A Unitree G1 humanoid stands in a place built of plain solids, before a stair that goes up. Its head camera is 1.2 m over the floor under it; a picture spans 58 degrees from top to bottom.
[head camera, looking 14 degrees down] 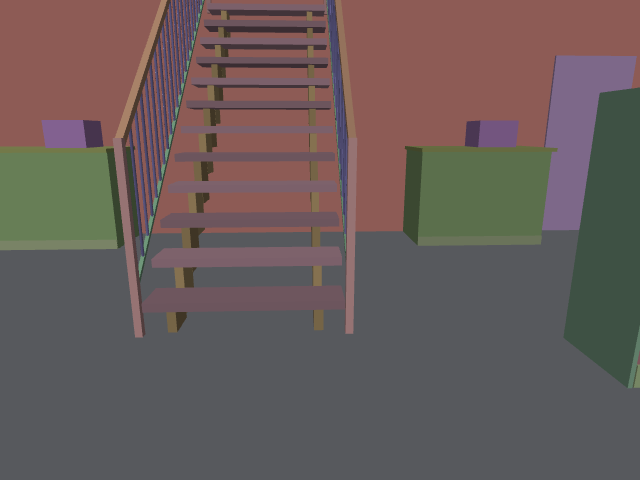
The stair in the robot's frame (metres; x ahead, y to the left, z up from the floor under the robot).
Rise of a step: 0.21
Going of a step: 0.23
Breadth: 1.22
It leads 2 degrees to the left of straight ahead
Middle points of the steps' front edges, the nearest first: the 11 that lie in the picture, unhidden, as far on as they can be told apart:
2.44 0.46 0.21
2.67 0.47 0.42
2.90 0.47 0.62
3.13 0.48 0.83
3.36 0.49 1.04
3.59 0.50 1.25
3.82 0.51 1.46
4.05 0.52 1.66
4.28 0.53 1.87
4.51 0.54 2.08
4.74 0.55 2.29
